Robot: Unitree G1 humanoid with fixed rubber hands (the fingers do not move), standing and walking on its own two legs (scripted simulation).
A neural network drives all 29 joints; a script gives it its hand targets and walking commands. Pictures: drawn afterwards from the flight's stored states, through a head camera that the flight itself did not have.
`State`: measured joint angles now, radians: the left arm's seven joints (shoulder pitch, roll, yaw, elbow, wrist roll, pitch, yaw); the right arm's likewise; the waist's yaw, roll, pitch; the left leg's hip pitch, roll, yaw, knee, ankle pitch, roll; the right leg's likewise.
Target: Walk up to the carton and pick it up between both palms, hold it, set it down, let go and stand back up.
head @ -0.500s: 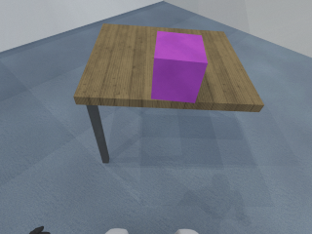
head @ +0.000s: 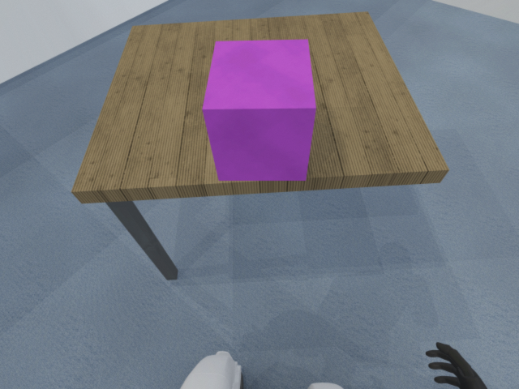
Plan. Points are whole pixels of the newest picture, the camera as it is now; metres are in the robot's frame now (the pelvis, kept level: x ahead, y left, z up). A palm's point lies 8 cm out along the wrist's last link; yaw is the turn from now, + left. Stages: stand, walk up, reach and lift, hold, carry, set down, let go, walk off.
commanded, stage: walk up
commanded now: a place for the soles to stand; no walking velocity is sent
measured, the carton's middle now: (261, 112) +0.62 +0.05 +0.01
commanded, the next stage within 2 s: none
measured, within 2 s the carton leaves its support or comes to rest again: neither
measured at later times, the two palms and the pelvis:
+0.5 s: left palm (95, 382) +0.12 +0.27 -0.08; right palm (503, 364) +0.18 -0.36 -0.11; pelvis +0.10 -0.04 +0.00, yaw -1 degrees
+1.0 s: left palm (131, 339) +0.18 +0.24 -0.10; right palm (518, 339) +0.22 -0.40 -0.11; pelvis +0.14 -0.08 +0.00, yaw +0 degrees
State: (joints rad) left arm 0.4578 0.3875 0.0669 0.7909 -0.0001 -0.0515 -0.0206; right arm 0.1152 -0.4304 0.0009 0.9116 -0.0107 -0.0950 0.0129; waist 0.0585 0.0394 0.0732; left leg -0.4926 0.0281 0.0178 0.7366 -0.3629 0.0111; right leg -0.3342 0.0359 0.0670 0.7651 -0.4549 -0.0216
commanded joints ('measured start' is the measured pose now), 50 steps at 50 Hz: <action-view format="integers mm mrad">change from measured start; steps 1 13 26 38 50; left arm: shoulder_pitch -61 -2 -51 -74 -205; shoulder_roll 194 214 293 259 305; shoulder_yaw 40 71 78 65 77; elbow -107 12 -65 -1 -33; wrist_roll -2 23 23 34 46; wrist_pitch -19 -19 -13 57 20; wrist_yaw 3 -23 12 -1 21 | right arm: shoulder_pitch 363 80 104 131 98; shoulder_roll -254 -283 -179 -300 -199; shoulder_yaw -120 -118 -75 -124 -79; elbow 7 -115 -114 -60 -59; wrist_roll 1 -3 23 -10 30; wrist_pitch -44 -6 -17 4 26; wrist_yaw -28 -8 -21 -60 -65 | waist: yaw -183 53 22 -44 -16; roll -34 161 -282 127 -180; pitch -307 38 -53 63 26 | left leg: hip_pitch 608 57 -152 106 -150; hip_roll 89 196 -1 278 -37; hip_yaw -141 -184 39 -529 -90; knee -283 -160 76 -414 219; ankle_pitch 236 183 -79 -259 -154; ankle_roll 128 206 15 235 20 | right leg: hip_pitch -75 120 265 -198 140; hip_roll -92 -74 -254 -102 -314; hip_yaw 46 -120 227 -10 306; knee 267 -230 -250 257 -379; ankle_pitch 496 23 616 -138 281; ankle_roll -67 -29 -235 -6 -115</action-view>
